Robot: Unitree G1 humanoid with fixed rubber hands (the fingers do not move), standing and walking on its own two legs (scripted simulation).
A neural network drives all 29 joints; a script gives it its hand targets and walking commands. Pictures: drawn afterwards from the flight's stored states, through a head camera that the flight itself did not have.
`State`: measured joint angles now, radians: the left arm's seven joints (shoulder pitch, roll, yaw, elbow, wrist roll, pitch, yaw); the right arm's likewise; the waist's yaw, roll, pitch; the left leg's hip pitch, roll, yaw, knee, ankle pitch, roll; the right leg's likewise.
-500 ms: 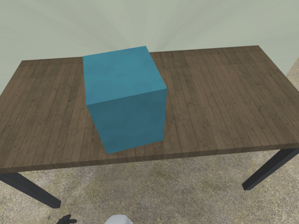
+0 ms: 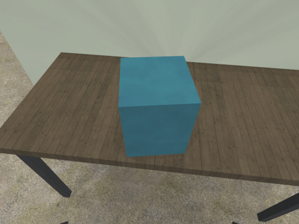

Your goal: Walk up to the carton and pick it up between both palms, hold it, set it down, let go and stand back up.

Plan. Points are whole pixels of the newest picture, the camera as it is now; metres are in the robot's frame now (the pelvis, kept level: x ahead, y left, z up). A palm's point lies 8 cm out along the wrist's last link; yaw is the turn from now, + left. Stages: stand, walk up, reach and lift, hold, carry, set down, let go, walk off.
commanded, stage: walk up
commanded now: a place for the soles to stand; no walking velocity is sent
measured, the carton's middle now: (154, 108) +0.46 -0.01 +0.03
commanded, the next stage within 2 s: none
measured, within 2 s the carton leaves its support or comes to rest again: neither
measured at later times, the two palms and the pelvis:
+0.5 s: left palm out of the picture +0.08 +0.27 -0.10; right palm out of the picture +0.12 -0.25 -0.10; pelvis +0.01 +0.01 +0.00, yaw +5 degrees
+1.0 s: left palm out of the picture +0.01 +0.32 -0.10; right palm out of the picture +0.14 -0.19 -0.11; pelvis +0.01 +0.05 +0.00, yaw +7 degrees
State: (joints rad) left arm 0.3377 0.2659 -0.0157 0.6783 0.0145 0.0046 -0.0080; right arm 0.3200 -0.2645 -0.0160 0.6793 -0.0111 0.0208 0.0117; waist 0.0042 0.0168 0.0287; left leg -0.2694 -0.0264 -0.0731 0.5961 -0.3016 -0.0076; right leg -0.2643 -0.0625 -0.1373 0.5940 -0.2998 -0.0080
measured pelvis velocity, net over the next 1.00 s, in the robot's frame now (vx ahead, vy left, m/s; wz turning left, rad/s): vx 0.01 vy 0.05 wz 0.12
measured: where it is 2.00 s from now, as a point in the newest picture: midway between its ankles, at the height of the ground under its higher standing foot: outside the picture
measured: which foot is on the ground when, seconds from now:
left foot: down 0.00-1.00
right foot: down 0.00-1.00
